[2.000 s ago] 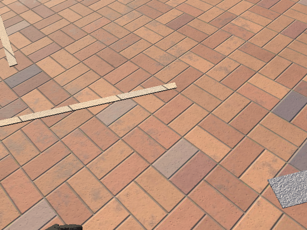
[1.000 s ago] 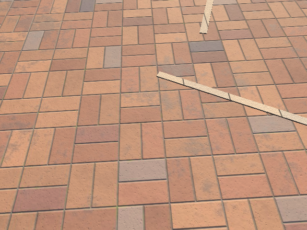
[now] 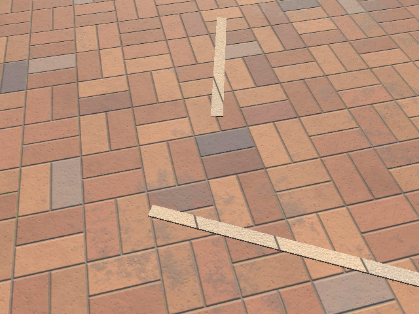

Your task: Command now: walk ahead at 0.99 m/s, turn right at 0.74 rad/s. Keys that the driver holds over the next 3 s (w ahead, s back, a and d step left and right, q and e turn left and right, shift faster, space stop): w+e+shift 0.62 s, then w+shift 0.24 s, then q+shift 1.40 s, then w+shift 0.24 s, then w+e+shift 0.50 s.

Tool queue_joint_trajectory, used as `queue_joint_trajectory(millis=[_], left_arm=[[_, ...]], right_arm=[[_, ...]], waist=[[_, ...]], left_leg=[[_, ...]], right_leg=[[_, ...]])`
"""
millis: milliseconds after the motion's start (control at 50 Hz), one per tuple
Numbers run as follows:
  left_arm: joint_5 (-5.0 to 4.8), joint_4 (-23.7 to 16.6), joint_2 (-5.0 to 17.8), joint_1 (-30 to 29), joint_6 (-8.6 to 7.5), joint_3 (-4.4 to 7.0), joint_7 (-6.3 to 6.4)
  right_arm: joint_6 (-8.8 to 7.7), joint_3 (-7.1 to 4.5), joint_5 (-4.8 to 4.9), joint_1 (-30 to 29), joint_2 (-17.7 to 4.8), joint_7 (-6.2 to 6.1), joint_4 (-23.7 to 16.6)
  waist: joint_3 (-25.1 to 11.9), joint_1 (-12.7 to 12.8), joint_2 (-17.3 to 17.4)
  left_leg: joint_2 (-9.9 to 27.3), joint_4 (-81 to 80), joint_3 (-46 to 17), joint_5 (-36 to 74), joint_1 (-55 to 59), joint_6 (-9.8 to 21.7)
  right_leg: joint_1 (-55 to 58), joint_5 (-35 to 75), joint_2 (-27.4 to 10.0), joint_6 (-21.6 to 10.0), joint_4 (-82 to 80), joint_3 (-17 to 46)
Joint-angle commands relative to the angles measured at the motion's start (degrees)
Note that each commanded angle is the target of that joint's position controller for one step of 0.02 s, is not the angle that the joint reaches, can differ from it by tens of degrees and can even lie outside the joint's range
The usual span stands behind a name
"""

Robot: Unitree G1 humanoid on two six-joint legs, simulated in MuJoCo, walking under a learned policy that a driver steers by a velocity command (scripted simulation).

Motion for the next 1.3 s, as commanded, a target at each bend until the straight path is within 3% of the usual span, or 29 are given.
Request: queue_joint_trajectory(millis=[20,200,240,280,320,340,360,380,420,500,660,700,740,760,780,800,820,860,920,980,1000,1060,1120,1140,1160,1180,1200,1240,1300], left_arm=[[0.88,-5.3,0.1,-1.4,1.74,0.04,-1.32],[0.76,-12.6,0.9,-20.3,2.11,-1.07,-4.21],[0.37,-11.6,2.5,-17.8,1.85,-0.63,-3.71],[-0.13,-8.2,5.9,-4.6,1.81,0.85,-2.57],[-0.11,-1.9,11.1,14.5,2.07,4.32,-0.21],[-0.87,-2.1,14.6,7.9,2.74,5.37,0.7],[1.26,-4.7,20.1,5.2,3.33,6.32,0.25],[1.24,-5.9,17.6,5.1,3.22,6.43,0.67],[0.77,-4.1,12.0,2.6,1.92,5.09,1.31],[-0.37,-4.7,9.0,0.4,-1.35,3.44,1.51],[-1.01,-2.4,10.1,7.3,-1.9,4.28,0.92],[-0.85,-1.8,11.2,6.9,-2.18,4.28,1.51],[0.64,-1.7,14.6,3.4,-2.26,4.76,1.51],[1.5,-2.4,11.8,0.3,-2.65,4.05,1.49],[-0.17,-4.2,0.6,8.0,-2.79,1.52,1.45],[-0.8,-4.3,2.6,10.1,-2.85,0.45,1.51],[0.35,-4.1,6.0,2.9,-2.21,0.94,1.69],[1.57,-6.3,6.0,-6.2,-1.77,0.76,0.35],[2.7,-8.9,1.8,-8.3,-1.01,-0.6,-0.25],[3.28,-12.2,0.5,-13.5,-1.75,-2.17,-0.62],[-1.25,-12.8,0.4,-16.1,-3.44,-2.24,-0.58],[-0.5,-14.3,3.6,-21.3,-4.46,-1.46,-0.56],[0.98,-12.6,6.9,-14.4,-3.39,0.57,1.28],[1.94,-11.1,8.4,-7.4,-3.01,1.27,2.02],[3.13,-10.6,11.9,-1.9,-2.29,1.57,2.85],[3.11,-12.3,9.5,-3.2,-1.25,0.62,1.96],[1.09,-13.7,6.9,-8.1,-0.27,0.73,1.63],[-0.5,-13.4,2.8,-14.5,0.58,-0.01,1.86],[1.03,-12.3,3.7,-20.2,0.53,0.96,2.27]], right_arm=[[-1.95,-0.99,1.6,5.9,-2.8,0.15,0.8],[-3.82,-1.32,1.88,8.8,-6.4,-0.54,4.3],[-2.59,-1.81,1.97,10.8,-9.3,-1.37,4.3],[-0.17,-2.95,1.31,8.0,-13.2,-2.17,2.8],[1.45,-3.48,0.7,4.5,-13.3,-1.48,1.4],[0.84,-1.24,0.22,3.2,-3.9,-0.36,-0.8],[-0.68,-0.65,1.9,5.7,-3.6,-0.14,-8.2],[-2.45,-0.18,1.14,1.3,-5.9,-0.38,-8.6],[-3.0,0.16,0.69,-2.0,-6.1,-0.55,-8.0],[1.21,1.1,-1.35,-3.4,-4.4,0.03,-8.6],[0.47,2.53,1.19,-19.3,-2.9,1.08,-15.6],[0.15,1.48,0.9,-14.4,-5.1,0.51,-14.1],[-0.15,-1.1,1.62,2.8,-10.1,-0.94,-9.4],[-0.11,-2.44,1.27,14.9,-12.8,-2.17,-6.3],[-0.73,-3.6,-1.33,18.6,-17.4,-2.26,-5.3],[-0.24,-3.89,-0.27,14.5,-15.9,-0.85,-5.1],[-0.19,-3.14,0.14,7.3,-10.2,-0.26,-6.1],[-0.51,-1.99,0.0,6.5,-5.4,0.25,-3.3],[-2.22,-0.51,1.69,12.1,-2.9,0.65,2.6],[-2.54,-0.79,2.98,11.0,-5.8,0.64,4.2],[-2.84,-1.46,6.26,5.3,-7.2,-0.3,1.6],[-2.53,-3.65,5.8,10.1,-13.1,-1.44,2.2],[-1.38,-3.71,5.8,9.6,-10.9,-1.89,0.9],[-0.92,-3.33,5.6,7.5,-9.4,-1.88,-1.2],[-0.38,-1.36,3.92,11.1,-2.7,-1.8,-3.3],[0.46,-0.33,5.49,23.7,-1.2,-1.56,-2.2],[1.87,-1.49,5.77,23.7,-6.1,-1.72,-1.6],[4.16,-3.06,5.23,15.8,-8.3,-3.02,-3.3],[6.65,-3.29,4.81,14.1,-5.3,-3.56,-6.0]], waist=[[-0.2,-0.8,5.9],[8.0,0.0,2.0],[3.9,1.8,4.3],[-4.3,9.3,8.2],[-11.7,16.4,4.6],[-4.0,9.0,-10.8],[-14.8,3.5,-14.6],[-14.1,5.4,-2.1],[-2.6,0.5,7.9],[1.4,-3.4,7.7],[0.8,4.8,-0.3],[-2.9,2.5,-1.3],[-11.3,-7.8,-2.7],[-15.6,-14.0,-1.9],[-23.0,-7.7,16.9],[-25.0,-5.6,20.7],[-12.7,-5.0,9.3],[-4.3,-4.7,0.0],[-0.3,-1.1,4.4],[0.7,0.7,5.9],[0.3,0.9,6.2],[-3.2,-0.7,6.8],[-6.9,3.7,7.3],[-10.8,7.1,6.5],[-19.8,6.1,-6.5],[-32.6,1.6,-15.6],[-30.5,0.6,-9.6],[-15.7,-1.1,-3.1],[-7.5,-5.0,-6.0]], left_leg=[[16.8,-21.5,-16.5,-9.1,10.0,3.3],[11.0,-25.8,10.2,33.6,13.4,-0.2],[11.9,-17.8,10.9,61.4,21.8,-0.9],[14.2,0.4,9.7,77.2,24.4,-0.4],[11.7,35.4,7.1,53.7,11.1,0.3],[0.5,56.5,5.1,-8.0,-8.2,-1.3],[-4.6,68.4,-7.1,-16.7,-29.1,-3.8],[-0.5,64.6,-13.3,-11.9,-33.3,-2.9],[3.9,52.3,-13.5,-7.4,-27.6,-2.9],[7.4,36.8,-11.8,-8.3,-17.5,-6.4],[1.4,3.1,-6.9,20.7,-9.0,-3.3],[-1.4,-0.1,-6.5,18.0,-0.5,-1.6],[-2.1,0.3,-6.3,8.6,14.9,0.4],[2.6,3.1,-10.2,0.1,28.0,1.4],[20.6,-0.1,-38.8,-15.4,43.6,7.8],[24.1,-13.5,-62.8,-27.3,42.6,11.4],[20.7,-15.8,-53.4,-29.6,32.3,10.7],[15.2,-15.5,-37.2,-14.1,19.4,8.8],[12.8,-14.5,-28.0,25.9,13.8,9.8],[8.2,-15.9,-19.3,46.3,8.7,9.1],[6.4,-15.7,-17.8,41.9,6.0,8.9],[6.4,-15.9,-20.1,32.5,3.1,6.0],[2.6,-2.9,-19.9,33.2,2.2,0.7],[-0.3,8.8,-19.6,27.1,-2.5,-1.9],[-5.7,29.9,-15.5,-11.5,-11.9,-4.6],[-5.9,45.9,-17.8,-32.0,-16.9,-5.3],[-1.3,49.8,-17.0,-26.7,-18.5,-6.0],[2.5,48.4,-12.2,-19.7,-22.4,-8.0],[5.6,43.1,-10.8,-15.2,-15.4,-8.6]], right_leg=[[-16.1,2.0,-6.6,1.0,2.7,2.3],[-13.8,22.2,-2.2,-2.1,-26.5,-10.9],[-8.8,19.1,2.7,-3.7,-28.8,-14.5],[4.4,10.8,6.5,-5.6,-28.3,-14.0],[28.2,0.8,7.7,-8.4,-33.3,-6.7],[29.7,3.9,-0.6,-10.3,-35.9,9.1],[46.2,-1.6,-10.3,-22.8,-47.9,41.0],[44.3,-10.2,-13.1,-20.8,-57.4,47.5],[26.2,-4.5,-9.3,-15.7,-59.4,38.2],[7.1,7.1,-1.4,-13.8,-61.0,24.3],[14.6,34.5,0.8,-6.4,-59.4,19.5],[19.6,48.8,-0.3,-3.9,-53.4,19.0],[20.9,57.7,-0.6,-2.0,-33.9,17.4],[11.9,49.0,1.6,-1.3,-17.8,15.1],[-6.1,-2.1,9.7,1.0,6.0,10.4],[-15.6,-9.1,10.2,0.8,11.9,8.6],[-18.5,-2.4,5.1,0.6,10.1,7.5],[-16.6,0.8,2.3,0.6,4.8,6.4],[-16.5,-4.9,2.4,2.9,-0.9,5.7],[-12.7,0.2,1.7,6.1,-20.2,-0.7],[-8.3,5.3,2.2,7.0,-29.2,0.1],[6.8,22.5,5.5,7.3,-42.1,1.2],[19.5,28.8,5.1,5.0,-46.2,2.3],[28.5,35.3,-0.1,3.3,-45.4,5.3],[40.6,62.5,-16.4,-2.2,-39.6,16.9],[47.1,67.7,-29.0,-11.8,-38.5,31.2],[40.9,53.3,-25.6,-11.5,-42.3,29.1],[26.0,39.2,-18.5,-8.4,-47.4,17.4],[7.4,29.0,-15.9,-7.2,-55.2,8.0]])
Next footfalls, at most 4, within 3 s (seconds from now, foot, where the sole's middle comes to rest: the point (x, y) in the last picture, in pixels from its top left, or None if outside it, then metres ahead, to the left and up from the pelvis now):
0.32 right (256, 307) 0.49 -0.10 -0.77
0.76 left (269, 185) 0.95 -0.18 -0.77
1.14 right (361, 160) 1.08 -0.55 -0.77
1.56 left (296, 137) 1.20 -0.31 -0.77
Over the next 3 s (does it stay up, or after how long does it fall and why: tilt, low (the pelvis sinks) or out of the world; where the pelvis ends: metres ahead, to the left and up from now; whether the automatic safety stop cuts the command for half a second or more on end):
stays up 1.45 -0.17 -0.01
